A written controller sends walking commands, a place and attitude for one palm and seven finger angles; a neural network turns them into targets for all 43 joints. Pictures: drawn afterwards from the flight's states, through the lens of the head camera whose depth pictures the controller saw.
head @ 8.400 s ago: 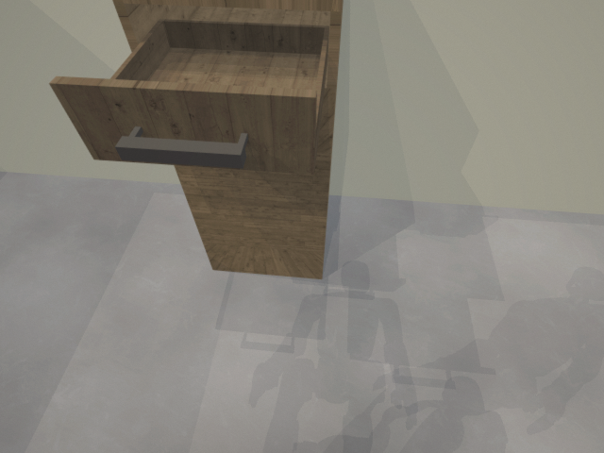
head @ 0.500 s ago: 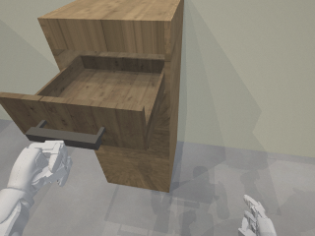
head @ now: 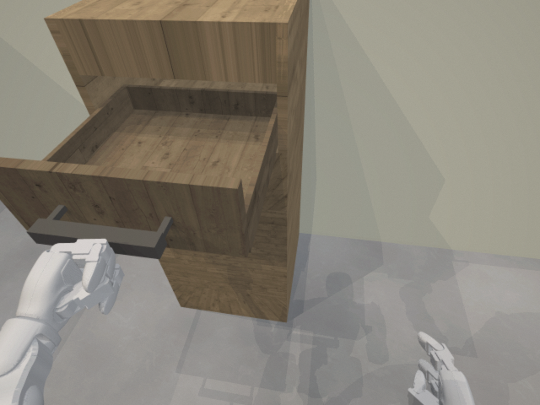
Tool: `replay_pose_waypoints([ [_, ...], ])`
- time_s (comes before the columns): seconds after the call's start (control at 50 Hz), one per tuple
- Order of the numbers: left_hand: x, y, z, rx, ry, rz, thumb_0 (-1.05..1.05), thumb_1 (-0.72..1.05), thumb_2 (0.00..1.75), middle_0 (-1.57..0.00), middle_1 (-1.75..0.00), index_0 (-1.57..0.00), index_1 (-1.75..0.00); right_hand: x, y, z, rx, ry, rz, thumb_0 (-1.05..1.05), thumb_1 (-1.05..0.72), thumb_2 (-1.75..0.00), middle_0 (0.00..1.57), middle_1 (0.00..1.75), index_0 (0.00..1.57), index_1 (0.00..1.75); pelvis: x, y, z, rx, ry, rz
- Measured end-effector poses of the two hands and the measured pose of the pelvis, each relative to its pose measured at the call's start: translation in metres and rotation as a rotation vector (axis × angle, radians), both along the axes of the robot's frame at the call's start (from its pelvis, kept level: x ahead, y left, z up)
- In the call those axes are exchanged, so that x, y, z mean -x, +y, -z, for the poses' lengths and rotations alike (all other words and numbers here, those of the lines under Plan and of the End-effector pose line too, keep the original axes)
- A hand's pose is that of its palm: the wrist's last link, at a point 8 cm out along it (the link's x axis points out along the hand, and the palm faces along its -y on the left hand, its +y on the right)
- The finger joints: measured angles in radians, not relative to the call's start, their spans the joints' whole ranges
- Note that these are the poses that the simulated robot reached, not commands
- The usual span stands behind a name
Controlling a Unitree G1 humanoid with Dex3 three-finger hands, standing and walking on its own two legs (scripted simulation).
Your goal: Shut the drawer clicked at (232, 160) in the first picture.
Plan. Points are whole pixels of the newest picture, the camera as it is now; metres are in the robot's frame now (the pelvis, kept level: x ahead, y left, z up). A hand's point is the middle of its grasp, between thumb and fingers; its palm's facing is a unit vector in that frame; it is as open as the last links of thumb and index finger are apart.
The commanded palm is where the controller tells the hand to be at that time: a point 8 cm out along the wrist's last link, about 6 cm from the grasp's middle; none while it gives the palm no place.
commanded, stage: bring the fist close to the handle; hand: left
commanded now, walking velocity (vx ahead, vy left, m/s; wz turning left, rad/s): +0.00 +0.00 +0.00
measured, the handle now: (105, 227) +0.32 +0.26 +0.13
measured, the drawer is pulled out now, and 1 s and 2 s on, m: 0.28 0.21 0.10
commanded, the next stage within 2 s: push the drawer shut in 0.14 s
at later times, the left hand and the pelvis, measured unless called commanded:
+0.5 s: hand (109, 280) +0.24 +0.22 +0.13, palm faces -0.03 -1.00 -0.08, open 3.3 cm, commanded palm +0.23 +0.27 +0.13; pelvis -0.01 +0.01 +0.00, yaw +1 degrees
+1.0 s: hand (138, 237) +0.30 +0.21 +0.13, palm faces -0.04 -1.00 -0.07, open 3.5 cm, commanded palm +0.29 +0.26 +0.13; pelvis -0.02 +0.00 +0.00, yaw +0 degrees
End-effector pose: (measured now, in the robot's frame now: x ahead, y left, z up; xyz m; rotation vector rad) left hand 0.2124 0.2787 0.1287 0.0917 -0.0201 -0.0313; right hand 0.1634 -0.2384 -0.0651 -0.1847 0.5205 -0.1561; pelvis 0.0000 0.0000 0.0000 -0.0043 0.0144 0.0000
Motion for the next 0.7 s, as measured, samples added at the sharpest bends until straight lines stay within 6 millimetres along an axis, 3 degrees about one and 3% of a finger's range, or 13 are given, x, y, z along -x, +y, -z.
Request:
replay_pose_waypoints([
  [0.12,0.004,0.005,0.002,0.015,0.000,-0.011,0.00,0.89,0.90,-1.40,-1.60,-1.40,-1.60,-0.002,0.009,-0.005,-0.004,-0.016,-0.009,0.01,-0.90,-0.90,0.20,0.30,0.20,0.30,0.002,0.005,0.000,0.003,-0.005,0.000],
  [0.3,0.005,-0.005,0.000,0.018,-0.013,0.020,0.01,0.90,0.90,-1.40,-1.60,-1.40,-1.60,0.001,0.023,-0.007,-0.011,-0.019,-0.025,0.01,-0.90,-0.90,0.20,0.30,0.20,0.30,0.006,0.013,-0.001,0.005,-0.016,-0.002],
  [0.54,-0.008,0.000,-0.001,0.015,-0.012,0.000,0.02,0.87,0.93,-1.40,-1.60,-1.40,-1.60,0.017,0.026,0.004,-0.004,0.052,-0.025,0.01,-0.90,-0.90,0.20,0.30,0.20,0.30,0.016,0.014,-0.002,0.005,-0.026,-0.012],
  [0.7,-0.027,0.001,0.000,0.020,-0.005,-0.001,0.01,0.84,0.94,-1.40,-1.60,-1.40,-1.60,0.027,0.019,0.010,0.005,0.086,-0.008,0.01,-0.90,-0.90,0.20,0.30,0.20,0.30,0.024,0.011,-0.001,0.002,-0.024,-0.018],
])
